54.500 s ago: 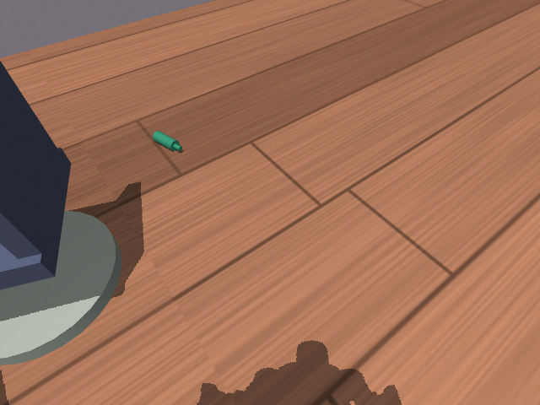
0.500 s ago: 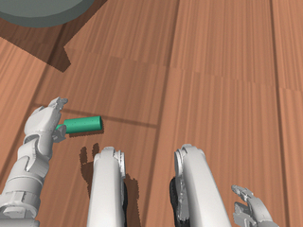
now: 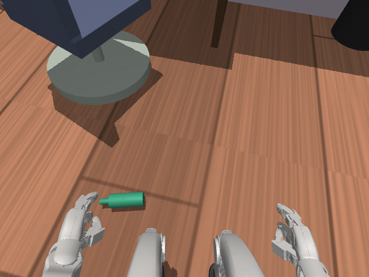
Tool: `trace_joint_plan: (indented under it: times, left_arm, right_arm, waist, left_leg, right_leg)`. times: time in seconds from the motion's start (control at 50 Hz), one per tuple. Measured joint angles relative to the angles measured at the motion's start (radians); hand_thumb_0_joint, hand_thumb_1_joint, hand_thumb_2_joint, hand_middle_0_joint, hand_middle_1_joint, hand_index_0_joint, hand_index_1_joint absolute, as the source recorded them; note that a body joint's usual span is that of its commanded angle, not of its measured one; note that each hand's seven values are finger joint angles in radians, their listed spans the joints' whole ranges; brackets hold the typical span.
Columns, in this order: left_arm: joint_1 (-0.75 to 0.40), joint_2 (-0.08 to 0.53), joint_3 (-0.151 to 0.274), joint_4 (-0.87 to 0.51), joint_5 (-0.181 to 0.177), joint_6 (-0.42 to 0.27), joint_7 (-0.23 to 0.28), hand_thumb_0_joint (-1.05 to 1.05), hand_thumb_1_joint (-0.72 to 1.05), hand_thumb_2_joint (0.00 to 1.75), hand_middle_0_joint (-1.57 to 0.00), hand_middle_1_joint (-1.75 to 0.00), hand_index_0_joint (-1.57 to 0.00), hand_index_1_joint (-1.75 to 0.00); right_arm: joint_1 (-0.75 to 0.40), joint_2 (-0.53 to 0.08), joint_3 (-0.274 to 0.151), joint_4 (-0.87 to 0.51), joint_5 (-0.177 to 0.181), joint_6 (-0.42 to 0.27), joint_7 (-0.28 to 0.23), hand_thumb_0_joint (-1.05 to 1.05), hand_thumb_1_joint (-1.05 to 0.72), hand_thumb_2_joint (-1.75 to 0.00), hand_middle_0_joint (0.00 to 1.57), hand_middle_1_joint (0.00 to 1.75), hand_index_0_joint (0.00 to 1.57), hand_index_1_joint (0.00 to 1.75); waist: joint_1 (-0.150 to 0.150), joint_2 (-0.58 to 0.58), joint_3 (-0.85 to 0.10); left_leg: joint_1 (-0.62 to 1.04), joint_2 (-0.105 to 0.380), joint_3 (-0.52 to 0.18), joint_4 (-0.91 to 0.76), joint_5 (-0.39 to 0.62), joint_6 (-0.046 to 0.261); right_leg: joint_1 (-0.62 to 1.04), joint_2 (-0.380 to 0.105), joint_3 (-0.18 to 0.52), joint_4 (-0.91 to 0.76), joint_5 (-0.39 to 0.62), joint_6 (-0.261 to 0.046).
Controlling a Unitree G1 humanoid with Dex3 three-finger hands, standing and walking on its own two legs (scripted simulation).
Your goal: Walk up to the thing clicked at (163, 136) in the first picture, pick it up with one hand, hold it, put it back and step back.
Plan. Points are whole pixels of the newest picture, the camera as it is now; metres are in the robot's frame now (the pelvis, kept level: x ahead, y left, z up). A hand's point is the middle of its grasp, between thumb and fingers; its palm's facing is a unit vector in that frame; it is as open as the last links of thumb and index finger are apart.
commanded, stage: home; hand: left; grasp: from above
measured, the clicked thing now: (122, 200) +0.44 +0.28 -0.60
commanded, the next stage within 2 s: none
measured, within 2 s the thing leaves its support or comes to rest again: neither
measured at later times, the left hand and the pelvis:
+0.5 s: hand (85, 238) +0.20 +0.19 +0.04, palm faces +0.08 -0.98 -0.19, open 7.4 cm; pelvis +0.05 +0.00 +0.09, yaw +2 degrees
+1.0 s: hand (88, 242) +0.20 +0.18 +0.04, palm faces +0.08 -0.98 -0.19, open 7.4 cm; pelvis +0.04 +0.00 +0.09, yaw +2 degrees
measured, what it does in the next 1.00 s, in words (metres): rises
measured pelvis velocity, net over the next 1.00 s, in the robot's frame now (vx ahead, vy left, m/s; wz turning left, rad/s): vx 0.04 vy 0.00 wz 0.03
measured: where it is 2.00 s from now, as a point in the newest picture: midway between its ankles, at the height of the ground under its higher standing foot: outside the picture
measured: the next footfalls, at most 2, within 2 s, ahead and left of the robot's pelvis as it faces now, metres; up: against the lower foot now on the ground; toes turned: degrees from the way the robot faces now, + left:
none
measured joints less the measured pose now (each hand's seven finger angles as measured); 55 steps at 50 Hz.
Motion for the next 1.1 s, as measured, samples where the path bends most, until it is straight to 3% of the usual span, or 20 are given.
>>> trace_joint_plan:
  times: [0.14, 0.26, 0.4, 0.64, 1.1]
  left_arm:
    - [0.134, -0.051, 0.017, -0.109, -0.100, 0.086, 0.008, 0.01, 0.90, 0.90, -0.20, -0.30, -0.20, -0.30]
    - [0.250, -0.076, 0.017, -0.221, -0.144, 0.130, -0.003, 0.01, 0.90, 0.90, -0.20, -0.30, -0.20, -0.30]
    - [0.310, -0.080, 0.009, -0.268, -0.144, 0.147, -0.030, 0.01, 0.91, 0.90, -0.20, -0.30, -0.20, -0.30]
    - [0.290, -0.079, 0.004, -0.230, -0.130, 0.139, -0.056, 0.02, 0.91, 0.90, -0.20, -0.30, -0.20, -0.30]
    - [0.285, -0.079, 0.003, -0.221, -0.130, 0.132, -0.055, 0.02, 0.91, 0.90, -0.20, -0.30, -0.20, -0.30]
  right_arm:
    - [0.102, 0.001, 0.015, -0.003, -0.004, -0.027, -0.057, 0.01, -0.90, -0.90, 0.20, 0.30, 0.21, 0.30]
    - [0.162, -0.009, 0.007, -0.021, -0.011, -0.050, -0.092, 0.01, -0.90, -0.90, 0.20, 0.30, 0.21, 0.30]
    - [0.162, -0.017, -0.004, -0.034, -0.020, -0.077, -0.102, 0.01, -0.90, -0.90, 0.20, 0.30, 0.21, 0.30]
    - [0.121, -0.018, 0.000, -0.027, -0.034, -0.115, -0.095, 0.01, -0.90, -0.90, 0.20, 0.30, 0.21, 0.30]
    - [0.148, -0.018, -0.003, 0.003, -0.034, -0.118, -0.101, 0.01, -0.90, -0.90, 0.20, 0.30, 0.21, 0.30]
  waist:
    - [-0.013, 0.006, 0.007]
    - [-0.015, 0.017, -0.002]
    - [-0.003, 0.023, -0.008]
    - [0.019, 0.008, 0.020]
    - [0.014, 0.010, 0.027]
  left_leg:
    - [0.240, 0.005, 0.005, -0.201, 0.037, 0.001]
    - [0.404, 0.007, 0.013, -0.336, 0.065, 0.004]
    - [0.500, 0.002, 0.017, -0.404, 0.079, 0.008]
    - [0.530, -0.005, 0.011, -0.416, 0.086, 0.004]
    - [0.534, -0.001, 0.015, -0.421, 0.096, 0.000]
  right_leg:
    - [0.244, 0.004, 0.000, -0.214, 0.047, 0.001]
    - [0.410, 0.006, 0.005, -0.359, 0.082, 0.003]
    - [0.507, 0.001, 0.007, -0.429, 0.096, 0.006]
    - [0.536, -0.006, 0.001, -0.431, 0.095, 0.003]
    - [0.534, -0.002, 0.005, -0.429, 0.103, -0.001]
